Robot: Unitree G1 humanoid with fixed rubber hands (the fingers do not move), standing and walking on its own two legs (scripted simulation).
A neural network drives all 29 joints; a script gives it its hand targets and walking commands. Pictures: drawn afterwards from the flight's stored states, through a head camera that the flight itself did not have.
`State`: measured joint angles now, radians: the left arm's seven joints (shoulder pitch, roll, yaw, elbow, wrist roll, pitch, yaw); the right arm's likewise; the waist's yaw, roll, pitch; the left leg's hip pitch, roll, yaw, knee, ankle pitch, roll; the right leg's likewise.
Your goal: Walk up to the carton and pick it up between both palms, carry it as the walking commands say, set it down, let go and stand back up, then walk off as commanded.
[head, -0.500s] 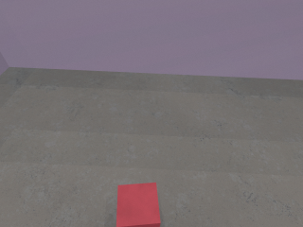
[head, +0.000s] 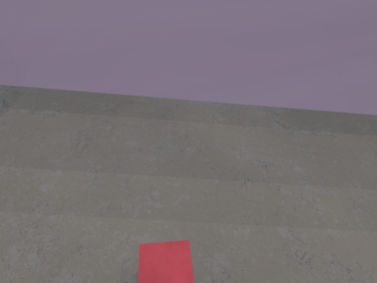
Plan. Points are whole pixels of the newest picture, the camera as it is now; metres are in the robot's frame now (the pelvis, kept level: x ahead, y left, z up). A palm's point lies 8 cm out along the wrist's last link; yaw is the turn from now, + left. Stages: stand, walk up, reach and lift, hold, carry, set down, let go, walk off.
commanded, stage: walk off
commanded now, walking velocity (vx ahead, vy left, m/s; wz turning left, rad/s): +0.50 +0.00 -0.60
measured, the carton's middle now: (165, 277) +0.34 +0.06 -0.63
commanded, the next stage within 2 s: none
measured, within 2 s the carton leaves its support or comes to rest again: rests again in 1.86 s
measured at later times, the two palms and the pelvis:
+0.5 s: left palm (152, 199) +0.42 +0.12 -0.16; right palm out of the picture +0.10 -0.25 -0.13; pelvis +0.23 -0.07 -0.02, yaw -14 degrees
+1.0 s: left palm (131, 201) +0.39 +0.17 -0.13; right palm (292, 194) +0.42 -0.30 -0.09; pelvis +0.34 -0.06 +0.01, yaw -28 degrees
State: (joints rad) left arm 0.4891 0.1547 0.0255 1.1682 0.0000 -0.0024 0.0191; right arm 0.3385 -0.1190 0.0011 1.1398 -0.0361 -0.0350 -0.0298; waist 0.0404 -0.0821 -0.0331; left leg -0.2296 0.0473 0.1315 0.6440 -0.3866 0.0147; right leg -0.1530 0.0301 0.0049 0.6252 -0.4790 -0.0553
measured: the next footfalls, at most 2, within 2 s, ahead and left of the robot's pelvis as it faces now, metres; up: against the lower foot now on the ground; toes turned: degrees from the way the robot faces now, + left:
right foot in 0.42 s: +0.35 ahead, -0.16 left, +0.00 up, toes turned -19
left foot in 0.92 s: +0.44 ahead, -0.01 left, +0.00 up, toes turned -24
